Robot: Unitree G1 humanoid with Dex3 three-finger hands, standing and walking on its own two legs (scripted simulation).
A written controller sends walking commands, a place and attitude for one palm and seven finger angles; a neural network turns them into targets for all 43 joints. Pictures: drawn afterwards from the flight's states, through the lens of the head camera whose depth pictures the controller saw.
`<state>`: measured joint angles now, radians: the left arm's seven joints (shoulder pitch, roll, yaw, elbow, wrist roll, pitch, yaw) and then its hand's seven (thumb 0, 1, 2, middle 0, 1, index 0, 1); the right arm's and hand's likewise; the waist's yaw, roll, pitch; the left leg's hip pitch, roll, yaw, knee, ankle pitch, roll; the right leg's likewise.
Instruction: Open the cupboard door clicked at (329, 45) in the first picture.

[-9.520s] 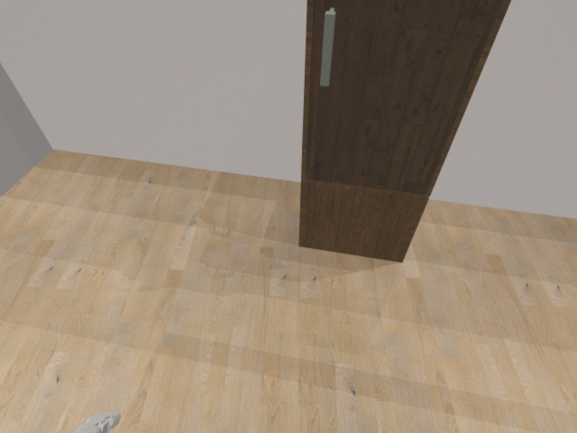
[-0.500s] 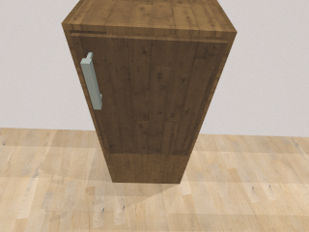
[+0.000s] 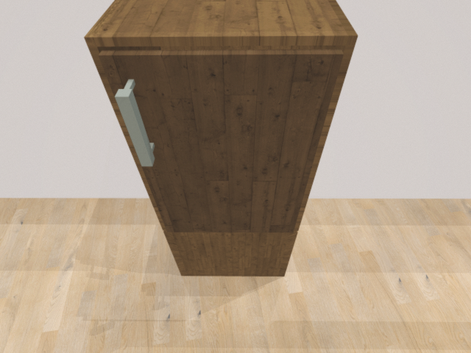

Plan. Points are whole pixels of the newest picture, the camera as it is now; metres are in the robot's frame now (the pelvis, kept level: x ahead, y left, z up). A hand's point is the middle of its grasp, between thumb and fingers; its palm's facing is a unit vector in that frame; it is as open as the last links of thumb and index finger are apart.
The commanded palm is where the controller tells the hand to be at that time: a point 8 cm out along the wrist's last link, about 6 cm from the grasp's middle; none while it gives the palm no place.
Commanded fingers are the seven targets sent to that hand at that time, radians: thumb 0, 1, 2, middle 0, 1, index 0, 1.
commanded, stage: come to a stop and stand still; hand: left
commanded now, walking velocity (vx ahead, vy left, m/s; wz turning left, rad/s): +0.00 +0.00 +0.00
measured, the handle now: (139, 125) +0.49 +0.22 +0.12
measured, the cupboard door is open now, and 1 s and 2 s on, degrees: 0 0 0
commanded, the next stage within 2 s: look again from close up in 0.52 s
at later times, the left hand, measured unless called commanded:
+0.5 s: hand out of the picture +0.01 +0.15 -0.17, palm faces -0.01 -0.98 -0.18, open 7.3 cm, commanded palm none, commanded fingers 0.00 0.90 0.90 -0.20 -0.30 -0.20 -0.30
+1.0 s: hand out of the picture +0.01 +0.14 -0.17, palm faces +0.00 -0.98 -0.18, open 7.3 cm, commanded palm none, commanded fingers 0.00 0.90 0.90 -0.20 -0.30 -0.20 -0.30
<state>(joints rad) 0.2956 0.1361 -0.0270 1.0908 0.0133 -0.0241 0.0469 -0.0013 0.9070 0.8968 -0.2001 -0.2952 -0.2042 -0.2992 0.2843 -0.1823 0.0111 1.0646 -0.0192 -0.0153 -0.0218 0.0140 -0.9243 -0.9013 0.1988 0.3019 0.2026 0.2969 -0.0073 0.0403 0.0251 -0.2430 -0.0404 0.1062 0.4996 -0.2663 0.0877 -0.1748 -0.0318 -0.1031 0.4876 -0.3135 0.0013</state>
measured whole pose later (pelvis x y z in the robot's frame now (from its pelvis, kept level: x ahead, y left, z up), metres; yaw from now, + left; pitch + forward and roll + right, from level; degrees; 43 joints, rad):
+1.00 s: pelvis +0.01 -0.02 +0.01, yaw -1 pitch -1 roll +0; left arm 0.29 0.15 -0.02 1.12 0.01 -0.01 0.04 0.00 0.91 0.90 -0.20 -0.30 -0.20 -0.30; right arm 0.26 -0.15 0.02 1.15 -0.01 -0.02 -0.03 0.01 -0.92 -0.90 0.20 0.30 0.20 0.30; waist 0.01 -0.02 0.04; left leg -0.15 -0.03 0.11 0.41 -0.24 0.05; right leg -0.10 -0.01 -0.09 0.42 -0.30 -0.02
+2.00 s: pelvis +0.00 -0.02 +0.00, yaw +0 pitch +1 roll -1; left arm 0.34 0.11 -0.03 1.11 0.01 -0.03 0.04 0.00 0.91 0.90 -0.20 -0.30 -0.21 -0.30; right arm 0.32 -0.14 0.01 1.08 -0.02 -0.01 -0.01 0.01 -0.91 -0.90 0.20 0.30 0.20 0.30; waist -0.02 0.03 0.03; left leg -0.28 0.00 0.09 0.55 -0.29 0.06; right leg -0.19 0.00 -0.11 0.50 -0.32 -0.03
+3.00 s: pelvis +0.01 +0.00 +0.01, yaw -1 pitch -1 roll +0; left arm 0.30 0.15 -0.01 1.12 0.01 0.00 0.04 0.00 0.91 0.90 -0.20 -0.30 -0.20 -0.30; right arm 0.26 -0.15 0.02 1.15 -0.01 -0.02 -0.03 0.01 -0.92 -0.90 0.20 0.30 0.20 0.30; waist 0.01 -0.02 0.04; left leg -0.15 -0.06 0.12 0.39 -0.23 0.09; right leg -0.11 -0.04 -0.08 0.42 -0.29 0.01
